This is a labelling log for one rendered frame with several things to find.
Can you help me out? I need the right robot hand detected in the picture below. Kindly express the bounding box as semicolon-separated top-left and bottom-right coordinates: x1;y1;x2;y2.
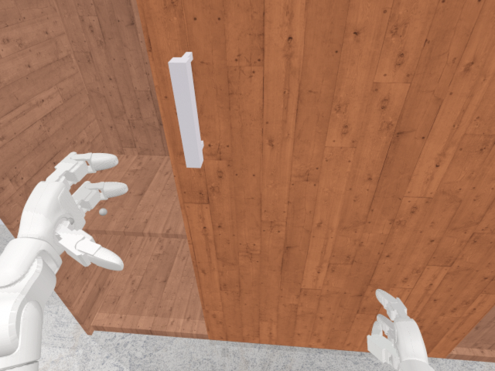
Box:
367;289;428;370

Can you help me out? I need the wardrobe door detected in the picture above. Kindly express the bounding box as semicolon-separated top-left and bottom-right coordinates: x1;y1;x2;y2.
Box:
456;305;495;350
136;0;495;358

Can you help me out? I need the left robot hand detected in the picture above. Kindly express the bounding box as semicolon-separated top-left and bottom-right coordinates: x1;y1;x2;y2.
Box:
17;152;128;271

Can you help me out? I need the handle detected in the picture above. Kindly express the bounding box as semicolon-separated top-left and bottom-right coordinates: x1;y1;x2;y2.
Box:
168;52;204;168

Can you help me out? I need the left robot forearm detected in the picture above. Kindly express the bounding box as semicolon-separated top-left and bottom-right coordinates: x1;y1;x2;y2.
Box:
0;237;62;371

